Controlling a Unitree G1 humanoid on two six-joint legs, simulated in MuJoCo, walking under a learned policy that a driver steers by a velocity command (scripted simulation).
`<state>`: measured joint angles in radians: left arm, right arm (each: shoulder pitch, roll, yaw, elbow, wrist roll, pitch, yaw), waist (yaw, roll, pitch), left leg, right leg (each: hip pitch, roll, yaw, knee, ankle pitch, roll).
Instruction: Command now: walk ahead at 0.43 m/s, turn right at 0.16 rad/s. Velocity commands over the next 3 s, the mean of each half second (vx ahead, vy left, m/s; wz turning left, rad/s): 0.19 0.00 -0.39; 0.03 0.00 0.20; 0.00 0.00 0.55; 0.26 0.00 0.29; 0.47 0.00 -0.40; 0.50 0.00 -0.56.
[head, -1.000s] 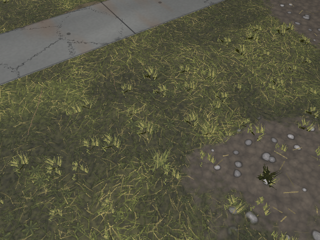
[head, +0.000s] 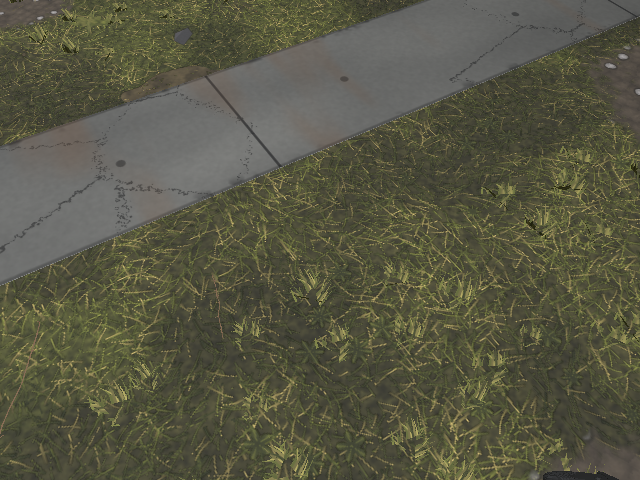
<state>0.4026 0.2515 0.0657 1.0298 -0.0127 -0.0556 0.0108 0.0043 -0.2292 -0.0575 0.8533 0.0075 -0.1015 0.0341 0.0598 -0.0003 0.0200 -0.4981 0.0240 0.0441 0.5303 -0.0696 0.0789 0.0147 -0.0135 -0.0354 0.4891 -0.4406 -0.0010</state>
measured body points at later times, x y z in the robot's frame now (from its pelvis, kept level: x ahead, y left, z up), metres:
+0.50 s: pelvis +0.16 -0.01 +0.01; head +0.19 -0.04 +0.46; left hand +0.37 +0.22 -0.09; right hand +0.20 -0.31 -0.13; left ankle +0.12 +0.11 -0.72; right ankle +0.20 -0.12 -0.72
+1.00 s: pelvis +0.18 +0.01 +0.01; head +0.21 +0.03 +0.46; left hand +0.36 +0.27 -0.12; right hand +0.24 -0.29 -0.11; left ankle +0.17 +0.11 -0.72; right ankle +0.20 -0.12 -0.72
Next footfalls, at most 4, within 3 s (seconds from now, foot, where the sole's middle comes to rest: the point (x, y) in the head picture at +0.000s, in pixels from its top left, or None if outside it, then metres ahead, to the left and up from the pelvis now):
0.48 right None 0.24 -0.13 -0.76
0.98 left None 0.21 0.11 -0.76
1.52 right None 0.29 -0.11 -0.76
1.92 left None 0.28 0.18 -0.76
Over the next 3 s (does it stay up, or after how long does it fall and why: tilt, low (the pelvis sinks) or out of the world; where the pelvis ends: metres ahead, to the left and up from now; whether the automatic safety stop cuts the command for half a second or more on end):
stays up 0.82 0.18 0.01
